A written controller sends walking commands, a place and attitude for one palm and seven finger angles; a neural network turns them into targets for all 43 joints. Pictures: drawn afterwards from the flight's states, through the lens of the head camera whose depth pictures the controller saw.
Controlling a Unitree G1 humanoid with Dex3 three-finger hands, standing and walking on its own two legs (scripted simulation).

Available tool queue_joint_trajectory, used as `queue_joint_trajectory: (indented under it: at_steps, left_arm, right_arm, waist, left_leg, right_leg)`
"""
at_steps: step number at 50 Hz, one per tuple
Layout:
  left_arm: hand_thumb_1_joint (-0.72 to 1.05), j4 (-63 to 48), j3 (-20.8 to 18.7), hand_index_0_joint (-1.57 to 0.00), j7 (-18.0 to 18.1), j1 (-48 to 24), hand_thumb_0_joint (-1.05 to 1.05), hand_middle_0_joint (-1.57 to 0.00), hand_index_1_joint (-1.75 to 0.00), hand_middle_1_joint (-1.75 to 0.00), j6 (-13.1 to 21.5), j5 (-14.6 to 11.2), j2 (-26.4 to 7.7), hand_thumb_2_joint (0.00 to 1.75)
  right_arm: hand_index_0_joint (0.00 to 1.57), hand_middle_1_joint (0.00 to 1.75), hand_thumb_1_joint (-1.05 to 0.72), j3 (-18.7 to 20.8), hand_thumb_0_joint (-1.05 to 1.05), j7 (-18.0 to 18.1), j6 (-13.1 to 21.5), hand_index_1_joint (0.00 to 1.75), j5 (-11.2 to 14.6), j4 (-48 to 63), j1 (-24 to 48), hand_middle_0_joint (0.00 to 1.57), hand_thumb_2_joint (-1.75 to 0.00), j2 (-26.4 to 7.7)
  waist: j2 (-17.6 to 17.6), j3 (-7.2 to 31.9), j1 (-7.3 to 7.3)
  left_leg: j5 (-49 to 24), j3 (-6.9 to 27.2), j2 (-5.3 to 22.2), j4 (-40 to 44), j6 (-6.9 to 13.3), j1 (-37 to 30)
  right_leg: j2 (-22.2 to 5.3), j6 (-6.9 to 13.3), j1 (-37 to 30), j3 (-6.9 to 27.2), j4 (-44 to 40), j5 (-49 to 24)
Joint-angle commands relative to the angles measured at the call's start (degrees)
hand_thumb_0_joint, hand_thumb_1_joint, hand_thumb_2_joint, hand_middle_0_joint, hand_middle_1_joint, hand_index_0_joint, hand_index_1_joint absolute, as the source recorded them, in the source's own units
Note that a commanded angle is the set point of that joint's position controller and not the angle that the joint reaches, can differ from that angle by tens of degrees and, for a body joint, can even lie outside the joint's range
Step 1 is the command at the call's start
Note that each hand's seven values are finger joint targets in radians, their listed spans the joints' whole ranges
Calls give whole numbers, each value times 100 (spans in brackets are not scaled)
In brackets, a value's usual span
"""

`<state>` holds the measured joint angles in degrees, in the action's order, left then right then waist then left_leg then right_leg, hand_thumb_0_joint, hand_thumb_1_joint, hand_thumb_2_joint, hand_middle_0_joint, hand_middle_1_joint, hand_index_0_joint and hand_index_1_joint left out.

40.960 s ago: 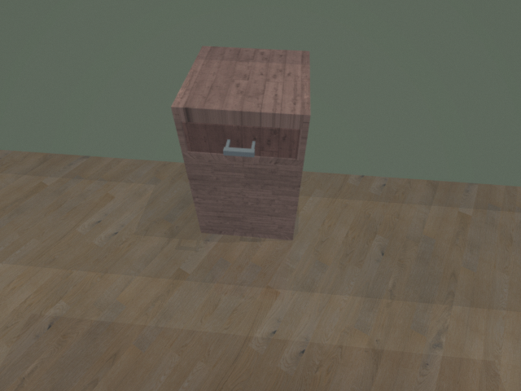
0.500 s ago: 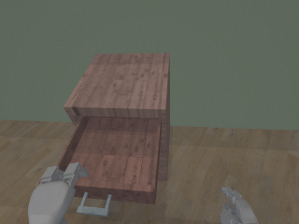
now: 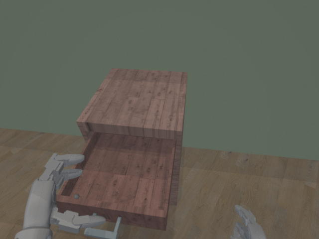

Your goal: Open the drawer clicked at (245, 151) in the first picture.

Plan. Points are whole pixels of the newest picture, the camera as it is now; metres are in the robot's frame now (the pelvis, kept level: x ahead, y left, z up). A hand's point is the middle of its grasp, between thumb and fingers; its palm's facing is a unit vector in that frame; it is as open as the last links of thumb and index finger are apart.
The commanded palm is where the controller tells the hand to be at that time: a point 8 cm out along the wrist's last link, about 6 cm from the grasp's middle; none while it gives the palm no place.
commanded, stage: draw the hand back to the body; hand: left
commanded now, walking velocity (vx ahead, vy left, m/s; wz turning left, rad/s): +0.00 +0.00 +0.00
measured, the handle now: (103, 226) +0.21 +0.21 -0.19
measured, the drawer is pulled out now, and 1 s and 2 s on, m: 0.30 0.30 0.30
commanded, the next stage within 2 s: step back with the hand held close in 0.74 s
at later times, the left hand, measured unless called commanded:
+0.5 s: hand (39, 178) +0.17 +0.23 +0.18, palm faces +0.39 -0.83 -0.40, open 9.0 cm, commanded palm +0.12 +0.27 +0.19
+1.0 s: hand (44, 175) +0.18 +0.23 +0.17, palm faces +0.39 -0.80 -0.46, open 7.4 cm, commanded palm +0.12 +0.26 +0.19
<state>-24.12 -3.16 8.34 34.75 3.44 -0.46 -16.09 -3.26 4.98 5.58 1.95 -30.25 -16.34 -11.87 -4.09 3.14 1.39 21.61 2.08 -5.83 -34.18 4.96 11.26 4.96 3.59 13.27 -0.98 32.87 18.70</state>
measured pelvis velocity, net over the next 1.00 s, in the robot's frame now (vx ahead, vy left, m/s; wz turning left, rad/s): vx -0.01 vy -0.02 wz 0.00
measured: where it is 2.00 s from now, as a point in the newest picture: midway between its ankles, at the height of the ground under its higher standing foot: outside the picture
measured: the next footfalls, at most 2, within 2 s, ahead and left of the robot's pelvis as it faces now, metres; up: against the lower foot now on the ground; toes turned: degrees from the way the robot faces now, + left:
right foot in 1.92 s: -0.11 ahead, -0.13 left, +0.00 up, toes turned -1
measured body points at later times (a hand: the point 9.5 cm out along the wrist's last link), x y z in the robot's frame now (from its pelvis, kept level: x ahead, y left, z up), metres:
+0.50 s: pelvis -0.01 -0.01 +0.01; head -0.03 -0.04 +0.46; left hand +0.15 +0.27 +0.20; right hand +0.19 -0.23 -0.07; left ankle -0.04 +0.06 -0.73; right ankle -0.01 -0.08 -0.73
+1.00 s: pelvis -0.01 -0.02 +0.01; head +0.00 -0.03 +0.46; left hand +0.16 +0.27 +0.20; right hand +0.17 -0.25 -0.07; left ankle -0.04 +0.06 -0.73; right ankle -0.01 -0.08 -0.73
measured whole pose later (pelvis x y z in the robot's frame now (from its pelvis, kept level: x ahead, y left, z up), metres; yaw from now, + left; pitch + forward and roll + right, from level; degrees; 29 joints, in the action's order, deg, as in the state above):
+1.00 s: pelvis -0.01 -0.02 +0.01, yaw +0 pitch +0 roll -2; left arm -27.5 -20.8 7.9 32.2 11.7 -2.5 -19.8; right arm 0.0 3.0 3.9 0.2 -34.0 -9.8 -12.9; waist -3.7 -1.8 0.5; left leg 16.5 3.0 -3.1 -27.4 3.4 10.7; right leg 7.3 4.8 10.0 -1.3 19.8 10.1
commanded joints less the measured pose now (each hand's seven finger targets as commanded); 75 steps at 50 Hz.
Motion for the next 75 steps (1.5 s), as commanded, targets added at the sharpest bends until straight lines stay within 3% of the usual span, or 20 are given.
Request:
queue_joint_trajectory:
  at_steps: [1, 11, 17, 22, 26, 27, 34, 42, 43, 44, 45, 46, 47, 49, 56, 58, 63, 68, 73, 75]
  left_arm:
    - [-1, -1325, -1055, -26, -17, -95, 0, -26, -88, -88, 447, -253, -928, 51]
    - [34, -1563, -1516, -24, -119, -7, 0, -24, -66, -66, 606, -400, -1086, 66]
    - [55, -1826, -1813, -22, -39, -677, 0, -22, -52, -52, 672, -401, -1355, 75]
    - [73, -1692, -2024, -21, -32, -702, 0, -21, -41, -41, 703, -451, -1400, 82]
    - [87, -1117, -1810, -20, -124, -368, 0, -20, -32, -32, 669, -499, -1047, 88]
    - [90, -1128, -1826, -20, -148, -380, 0, -20, -30, -30, 668, -503, -1067, 90]
    - [90, -1728, -1947, -20, -86, -548, 0, -20, -30, -30, 752, -471, -1340, 90]
    - [90, -1346, -1906, -20, -99, -559, 0, -20, -30, -30, 721, -459, -1211, 90]
    - [90, -1961, -2972, -20, 43, -1485, 0, -20, -30, -30, 1051, -322, -2242, 90]
    - [90, -1344, -2564, -20, 39, -853, 0, -20, -30, -30, 1126, -247, -1609, 90]
    - [90, -1078, -2356, -20, 27, -477, 0, -20, -30, -30, 1079, -202, -1343, 90]
    - [90, -964, -2154, -20, 16, -211, 0, -20, -30, -30, 1071, -163, -1085, 90]
    - [90, -1274, -2080, -20, -25, -226, 0, -20, -30, -30, 1129, -147, -1041, 90]
    - [90, -1226, -2052, -20, 24, 176, 0, -20, -30, -30, 1117, -141, -977, 90]
    - [90, -2687, -2430, -20, 304, 326, 0, -20, -30, -30, 1131, -134, -1652, 90]
    - [90, -2957, -2528, -20, 363, 359, 0, -20, -30, -30, 1088, -177, -1812, 90]
    - [90, -2634, -2574, -20, 336, 916, 0, -20, -30, -30, 997, -241, -1655, 90]
    - [90, -2092, -2485, -20, 326, 852, 0, -20, -30, -30, 883, -225, -1390, 90]
    - [90, -2207, -2187, -20, 334, 293, 0, -20, -30, -30, 807, -167, -1265, 90]
    - [90, -2242, -2130, -20, 353, 106, 0, -20, -30, -30, 775, -108, -1227, 90]
  right_arm:
    - [20, 30, -90, 249, 0, -17, 469, 30, -26, 805, 864, 20, -90, -507]
    - [20, 30, -90, 427, 0, -91, 430, 30, -32, 626, 1133, 20, -90, -595]
    - [20, 30, -90, 387, 0, -34, 427, 30, -4, 581, 1242, 20, -90, -611]
    - [20, 30, -90, 396, 0, -48, 445, 30, -3, 512, 1309, 20, -90, -587]
    - [20, 30, -90, 436, 0, -100, 349, 30, -9, 460, 1342, 20, -90, -568]
    - [20, 30, -90, 454, 0, -102, 335, 30, -9, 466, 1367, 20, -90, -597]
    - [20, 30, -90, 418, 0, -93, 400, 30, -27, 537, 1363, 20, -90, -573]
    - [20, 30, -90, 459, 0, -84, 390, 30, -26, 408, 1380, 20, -90, -575]
    - [20, 30, -90, 533, 0, -32, 309, 30, -70, 579, 1191, 20, -90, -805]
    - [20, 30, -90, 555, 0, -42, 241, 30, -201, 374, 1182, 20, -90, -749]
    - [20, 30, -90, 592, 0, -94, 189, 30, -164, 431, 1206, 20, -90, -732]
    - [20, 30, -90, 593, 0, -147, 106, 30, -190, 460, 1150, 20, -90, -745]
    - [20, 30, -90, 616, 0, -173, 68, 30, -232, 553, 1161, 20, -90, -789]
    - [20, 30, -90, 623, 0, -194, -21, 30, -189, 559, 1133, 20, -90, -734]
    - [20, 30, -90, 651, 0, -91, -37, 30, -170, 814, 1111, 20, -90, -741]
    - [20, 30, -90, 641, 0, -30, -11, 30, -144, 852, 1117, 20, -90, -730]
    - [20, 30, -90, 659, 0, -36, 48, 30, -217, 734, 1108, 20, -90, -670]
    - [20, 30, -90, 667, 0, 7, 52, 30, -387, 539, 1064, 20, -90, -635]
    - [20, 30, -90, 638, 0, 69, 87, 30, -413, 498, 966, 20, -90, -777]
    - [20, 30, -90, 629, 0, 77, 96, 30, -396, 556, 972, 20, -90, -799]
  waist:
    - [-163, -122, 70]
    - [414, 367, 74]
    - [-110, 49, 57]
    - [18, -91, 100]
    - [424, -349, 86]
    - [299, -308, 99]
    - [-44, 242, 122]
    - [171, -202, 88]
    - [210, -971, -54]
    - [821, -881, -99]
    - [1049, -732, -100]
    - [1037, -515, -123]
    - [695, -411, -146]
    - [596, 115, -181]
    - [26, 1157, -255]
    - [-116, 1258, -261]
    - [-355, 971, -260]
    - [-235, 366, -279]
    - [186, 103, -284]
    - [276, -9, -262]
  left_leg:
    - [-2436, 367, 762, 822, -602, 63]
    - [-2560, 222, 745, 1005, -510, -215]
    - [-1876, 254, 686, 1204, -459, -233]
    - [-1792, 262, 694, 1288, -433, -228]
    - [-1669, 215, 698, 1343, -375, -91]
    - [-1690, 194, 683, 1314, -357, -104]
    - [-1886, 197, 673, 1337, -376, -267]
    - [-1815, 168, 645, 1339, -343, -281]
    - [-1231, 638, 716, 1285, -253, 162]
    - [-981, 701, 678, 1089, -196, 176]
    - [-952, 635, 673, 888, -178, 88]
    - [-961, 569, 632, 723, -150, 62]
    - [-1075, 554, 616, 745, -162, 95]
    - [-1461, 544, 704, 786, -170, 98]
    - [-3399, 709, 1079, 631, -244, 536]
    - [-3674, 843, 1206, 526, -330, 710]
    - [-4098, 1121, 1555, 698, -396, 728]
    - [-3233, 1285, 1927, 1274, -109, 1497]
    - [-2078, 1214, 1802, 1146, -39, 1910]
    - [-782, 1122, 1552, 1006, -44, 2341]
  right_leg:
    - [-561, -116, -345, 104, -723, -1548]
    - [-552, -195, -844, 181, -978, -1980]
    - [-535, -168, -725, 273, -1265, -1420]
    - [-527, -158, -774, 301, -1385, -1333]
    - [-533, -200, -730, 267, -1416, -1252]
    - [-522, -190, -739, 324, -1465, -1286]
    - [-563, -196, -1084, 337, -1400, -1514]
    - [-524, -200, -819, 401, -1605, -1421]
    - [-734, -173, -189, 1167, -1900, -1489]
    - [-786, -233, -150, 1205, -1979, -1194]
    - [-909, -367, -85, 1363, -2051, -1142]
    - [-960, -447, -128, 1365, -2039, -1165]
    - [-963, -399, -165, 1299, -1952, -1425]
    - [-937, -415, -554, 1087, -1679, -1908]
    - [-878, -298, -1518, 791, -658, -3831]
    - [-932, -138, -1529, 817, -469, -3697]
    - [-646, -66, -673, 552, -154, -1548]
    - [-414, -208, -461, 422, 246, 1]
    - [-592, -184, -612, 598, -6, -493]
    - [-779, -82, -662, 934, -185, -553]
